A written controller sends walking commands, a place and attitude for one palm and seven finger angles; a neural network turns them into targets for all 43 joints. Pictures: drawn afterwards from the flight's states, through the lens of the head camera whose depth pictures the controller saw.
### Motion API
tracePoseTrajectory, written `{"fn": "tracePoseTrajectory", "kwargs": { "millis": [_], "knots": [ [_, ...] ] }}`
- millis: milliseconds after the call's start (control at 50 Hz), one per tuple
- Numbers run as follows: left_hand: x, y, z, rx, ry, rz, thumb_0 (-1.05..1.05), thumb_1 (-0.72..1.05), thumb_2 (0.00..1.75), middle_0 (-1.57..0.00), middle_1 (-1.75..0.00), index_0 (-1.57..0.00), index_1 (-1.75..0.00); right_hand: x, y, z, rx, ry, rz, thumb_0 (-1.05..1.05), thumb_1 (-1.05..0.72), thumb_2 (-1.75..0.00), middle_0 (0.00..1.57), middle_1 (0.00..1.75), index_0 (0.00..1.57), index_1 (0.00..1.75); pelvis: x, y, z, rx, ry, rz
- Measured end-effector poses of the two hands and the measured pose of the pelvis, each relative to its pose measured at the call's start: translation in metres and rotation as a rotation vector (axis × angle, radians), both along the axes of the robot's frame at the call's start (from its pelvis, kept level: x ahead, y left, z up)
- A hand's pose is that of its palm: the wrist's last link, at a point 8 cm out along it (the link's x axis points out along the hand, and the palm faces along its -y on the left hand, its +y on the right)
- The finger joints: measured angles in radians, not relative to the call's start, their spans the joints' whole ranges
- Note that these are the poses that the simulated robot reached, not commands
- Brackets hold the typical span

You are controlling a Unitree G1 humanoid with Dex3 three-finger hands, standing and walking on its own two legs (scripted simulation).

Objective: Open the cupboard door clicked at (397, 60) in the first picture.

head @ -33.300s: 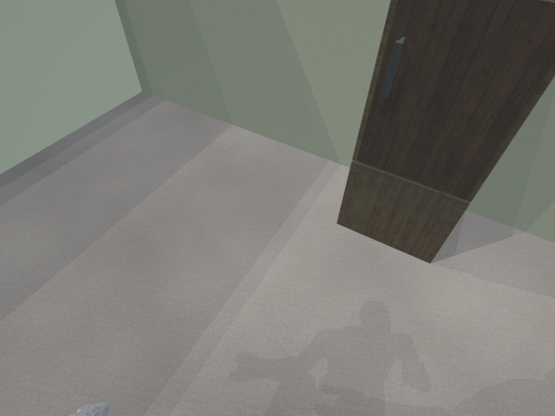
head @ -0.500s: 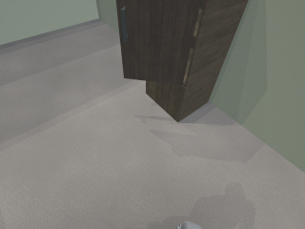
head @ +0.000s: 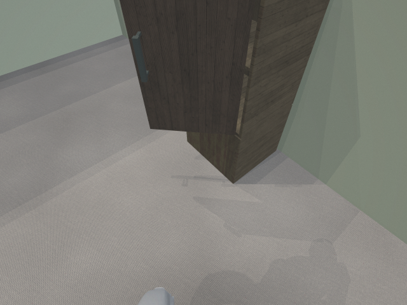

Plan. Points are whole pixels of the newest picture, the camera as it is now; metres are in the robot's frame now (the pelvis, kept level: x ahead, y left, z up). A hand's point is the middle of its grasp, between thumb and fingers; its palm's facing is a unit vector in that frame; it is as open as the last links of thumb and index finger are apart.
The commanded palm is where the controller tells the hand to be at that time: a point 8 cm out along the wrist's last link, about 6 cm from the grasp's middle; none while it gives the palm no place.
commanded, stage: take the last steps up to it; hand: left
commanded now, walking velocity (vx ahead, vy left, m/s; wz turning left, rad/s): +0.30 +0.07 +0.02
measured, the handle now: (141, 57) +0.86 +0.26 +0.02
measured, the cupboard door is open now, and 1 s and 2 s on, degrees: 44 44 44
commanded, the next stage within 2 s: come to a stop and stand still in 0.54 s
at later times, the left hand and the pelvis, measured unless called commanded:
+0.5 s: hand (103, 275) +0.21 +0.26 -0.18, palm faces +0.03 -0.99 -0.17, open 7.3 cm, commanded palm none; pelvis +0.17 +0.08 +0.00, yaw -2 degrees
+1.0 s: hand (122, 220) +0.36 +0.25 -0.19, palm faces +0.02 -0.98 -0.18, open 7.3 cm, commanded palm none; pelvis +0.27 +0.08 -0.02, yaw -2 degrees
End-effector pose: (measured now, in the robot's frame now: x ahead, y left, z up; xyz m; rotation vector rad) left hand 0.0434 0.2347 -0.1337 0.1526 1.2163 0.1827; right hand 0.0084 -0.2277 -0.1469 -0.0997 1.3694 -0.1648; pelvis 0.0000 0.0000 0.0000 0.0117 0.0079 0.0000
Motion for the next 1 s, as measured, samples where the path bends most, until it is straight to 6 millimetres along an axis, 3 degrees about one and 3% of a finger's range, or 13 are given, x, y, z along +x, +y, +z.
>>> {"fn": "tracePoseTrajectory", "kwargs": {
  "millis": [100, 200, 240, 280, 320, 380, 520, 620, 700, 760, 860, 1000],
  "knots": [
    [-0.024, 0.004, -0.008, -0.044, 0.142, 0.052, -0.01, 0.94, 0.9, -0.19, -0.3, -0.2, -0.3, 0.094, 0.012, 0.007, -0.007, -0.12, 0.074, 0.01, -0.91, -0.9, 0.19, 0.3, 0.19, 0.3, 0.038, 0.015, 0.0, -0.004, -0.006, 0.005],
    [-0.04, 0.013, -0.021, -0.099, 0.286, 0.119, 0.0, 0.92, 0.9, -0.19, -0.3, -0.2, -0.3, 0.183, 0.042, 0.012, -0.022, -0.218, 0.155, 0.01, -0.91, -0.9, 0.19, 0.3, 0.19, 0.3, 0.081, 0.04, -0.008, -0.012, -0.015, 0.012],
    [-0.04, 0.021, -0.031, -0.119, 0.341, 0.129, 0.0, 0.91, 0.9, -0.2, -0.3, -0.2, -0.3, 0.213, 0.055, 0.007, -0.04, -0.269, 0.171, 0.01, -0.91, -0.9, 0.19, 0.3, 0.19, 0.3, 0.099, 0.054, -0.019, -0.026, -0.015, 0.002],
    [-0.03, 0.031, -0.037, -0.124, 0.375, 0.119, 0.0, 0.91, 0.9, -0.2, -0.3, -0.2, -0.3, 0.229, 0.065, 0.006, -0.054, -0.296, 0.165, 0.01, -0.91, -0.9, 0.19, 0.3, 0.2, 0.3, 0.111, 0.063, -0.024, -0.015, -0.021, -0.003],
    [-0.007, 0.041, -0.037, -0.116, 0.364, 0.101, 0.01, 0.91, 0.9, -0.2, -0.3, -0.2, -0.3, 0.232, 0.073, 0.007, -0.056, -0.286, 0.148, 0.01, -0.91, -0.9, 0.2, 0.3, 0.2, 0.3, 0.122, 0.07, -0.022, -0.008, -0.022, -0.015],
    [0.044, 0.057, -0.032, -0.097, 0.289, 0.068, 0.01, 0.91, 0.9, -0.19, -0.3, -0.19, -0.3, 0.221, 0.083, 0.007, -0.05, -0.232, 0.109, 0.0, -0.91, -0.9, 0.2, 0.3, 0.2, 0.3, 0.14, 0.077, -0.014, -0.006, -0.017, -0.024],
    [0.176, 0.077, -0.015, -0.042, 0.073, -0.024, 0.01, 0.93, 0.9, -0.19, -0.3, -0.19, -0.3, 0.185, 0.071, 0.009, -0.077, -0.07, 0.014, -0.01, -0.94, -0.9, 0.2, 0.3, 0.2, 0.3, 0.18, 0.083, -0.004, -0.005, -0.012, -0.035],
    [0.257, 0.074, -0.006, -0.008, -0.026, -0.095, 0.01, 0.93, 0.9, -0.19, -0.3, -0.19, -0.3, 0.156, 0.073, 0.0, -0.037, 0.075, -0.047, 0.0, -0.92, -0.9, 0.2, 0.3, 0.2, 0.3, 0.211, 0.074, -0.006, 0.004, -0.013, -0.041],
    [0.305, 0.059, -0.007, 0.013, -0.084, -0.136, 0.01, 0.92, 0.9, -0.19, -0.3, -0.19, -0.3, 0.146, 0.075, -0.013, 0.008, 0.166, -0.089, 0.0, -0.91, -0.9, 0.2, 0.3, 0.2, 0.3, 0.239, 0.061, -0.016, 0.015, -0.013, -0.048],
    [0.32, 0.046, -0.007, 0.007, -0.089, -0.145, 0.0, 0.92, 0.9, -0.19, -0.3, -0.19, -0.3, 0.155, 0.076, -0.017, 0.024, 0.205, -0.102, 0.01, -0.91, -0.9, 0.2, 0.3, 0.2, 0.3, 0.251, 0.058, -0.016, -0.009, -0.018, -0.034],
    [0.318, 0.036, -0.015, -0.031, -0.038, -0.117, 0.0, 0.91, 0.9, -0.19, -0.3, -0.2, -0.3, 0.196, 0.078, -0.011, 0.011, 0.163, -0.097, 0.01, -0.91, -0.9, 0.2, 0.3, 0.2, 0.3, 0.261, 0.061, -0.012, -0.008, -0.022, -0.025],
    [0.304, 0.069, -0.032, -0.039, 0.007, -0.042, -0.01, 0.93, 0.9, -0.2, -0.3, -0.2, -0.3, 0.26, 0.084, -0.009, -0.048, 0.02, -0.035, 0.01, -0.9, -0.9, 0.2, 0.3, 0.2, 0.3, 0.266, 0.081, -0.019, -0.017, -0.031, -0.029]
  ]
}}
